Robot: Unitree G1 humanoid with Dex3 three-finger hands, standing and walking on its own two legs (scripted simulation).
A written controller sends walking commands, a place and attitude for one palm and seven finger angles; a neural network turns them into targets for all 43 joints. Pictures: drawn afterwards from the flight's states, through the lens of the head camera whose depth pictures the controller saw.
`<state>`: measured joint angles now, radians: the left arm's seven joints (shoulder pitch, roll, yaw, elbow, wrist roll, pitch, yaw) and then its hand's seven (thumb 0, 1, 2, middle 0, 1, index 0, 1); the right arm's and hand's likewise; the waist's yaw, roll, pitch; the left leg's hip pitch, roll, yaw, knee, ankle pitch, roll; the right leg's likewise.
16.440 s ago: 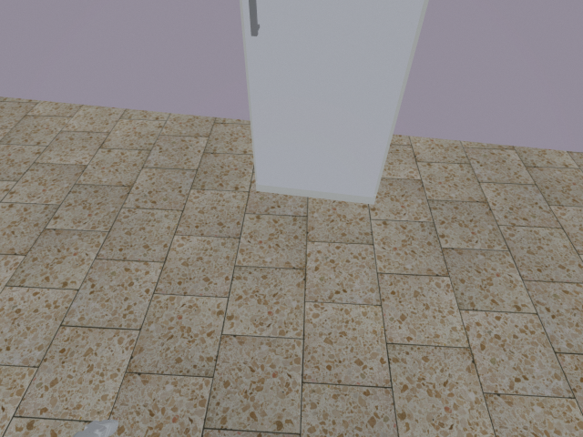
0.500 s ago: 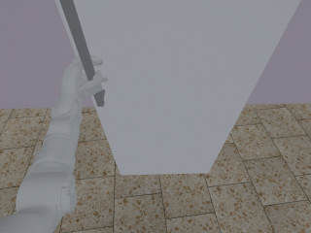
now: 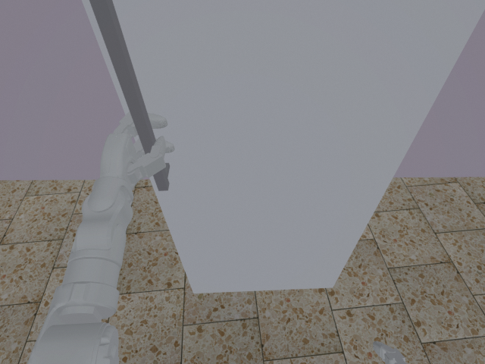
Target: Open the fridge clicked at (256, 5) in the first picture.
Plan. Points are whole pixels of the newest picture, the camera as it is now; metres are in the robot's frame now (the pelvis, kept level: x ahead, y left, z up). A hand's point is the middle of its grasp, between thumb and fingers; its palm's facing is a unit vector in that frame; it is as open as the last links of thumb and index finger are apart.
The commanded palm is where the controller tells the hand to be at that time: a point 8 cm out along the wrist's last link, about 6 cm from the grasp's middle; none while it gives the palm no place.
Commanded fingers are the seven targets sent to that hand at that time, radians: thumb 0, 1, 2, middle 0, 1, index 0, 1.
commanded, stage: pull the door a little, standing still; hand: left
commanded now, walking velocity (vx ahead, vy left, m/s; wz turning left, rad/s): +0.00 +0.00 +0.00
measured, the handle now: (135, 84) +0.46 +0.17 +0.25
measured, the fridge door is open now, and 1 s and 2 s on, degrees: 2 31 62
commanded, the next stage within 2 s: walk backward, drawing the door open in 0.22 s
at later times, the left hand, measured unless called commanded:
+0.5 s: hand (159, 204) +0.31 +0.13 +0.14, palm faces +0.03 -0.99 -0.17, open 5.9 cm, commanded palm +0.28 +0.19 +0.15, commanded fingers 0.00 0.90 0.90 -0.45 -1.40 -0.45 -1.40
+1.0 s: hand (201, 300) +0.18 +0.06 +0.14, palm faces +0.06 -0.98 -0.17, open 6.1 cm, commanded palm +0.14 +0.10 +0.15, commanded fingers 0.00 0.90 0.90 -0.45 -1.40 -0.45 -1.40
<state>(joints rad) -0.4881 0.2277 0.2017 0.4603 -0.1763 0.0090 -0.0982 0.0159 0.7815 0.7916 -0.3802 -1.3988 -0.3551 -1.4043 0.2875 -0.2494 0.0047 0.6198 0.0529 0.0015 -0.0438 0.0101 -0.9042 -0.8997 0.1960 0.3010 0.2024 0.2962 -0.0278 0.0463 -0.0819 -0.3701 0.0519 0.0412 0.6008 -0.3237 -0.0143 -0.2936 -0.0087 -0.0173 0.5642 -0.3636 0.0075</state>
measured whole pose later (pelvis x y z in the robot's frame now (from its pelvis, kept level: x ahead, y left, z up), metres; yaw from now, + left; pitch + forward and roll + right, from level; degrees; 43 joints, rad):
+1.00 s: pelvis -0.10 -0.06 +0.01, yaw +8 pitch +0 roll +0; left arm 0.07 0.15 -0.11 -0.25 -0.03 -0.02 0.09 -0.01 0.68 0.72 -0.45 -1.40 -0.33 -1.38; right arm 0.17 -0.17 0.02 0.62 0.01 0.07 -0.09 0.01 -0.90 -0.90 0.20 0.30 0.20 0.30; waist -0.05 0.08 0.06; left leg -0.37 0.04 -0.08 0.46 -0.19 -0.02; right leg -0.28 0.05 -0.07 0.48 -0.20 -0.07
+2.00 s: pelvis -0.02 -0.48 -0.01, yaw +59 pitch +1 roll +1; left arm 0.10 0.21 -0.01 -0.44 -0.01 -0.07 0.06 -0.01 0.65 0.82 -0.45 -1.40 -0.29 -1.40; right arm 0.14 -0.18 -0.03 0.56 -0.02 -0.13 -0.10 0.01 -0.90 -0.90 0.19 0.30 0.20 0.30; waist -0.04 0.00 0.15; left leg -0.28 0.04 0.14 0.61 -0.31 0.00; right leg -0.46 -0.05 -0.24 0.71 -0.28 -0.07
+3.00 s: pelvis +0.17 -0.74 -0.01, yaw +82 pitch -3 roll +1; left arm -0.86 0.40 0.21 0.97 -0.05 -0.13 0.06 -0.08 0.64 0.77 -0.45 -1.40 -0.46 -1.40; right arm 0.27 -0.25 0.01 0.81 0.06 -0.05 -0.10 0.01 -0.90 -0.90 0.20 0.30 0.21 0.30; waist -0.02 0.09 0.17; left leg -0.37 0.01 -0.01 0.98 -0.47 -0.01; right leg -0.35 -0.02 -0.07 0.65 -0.25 -0.04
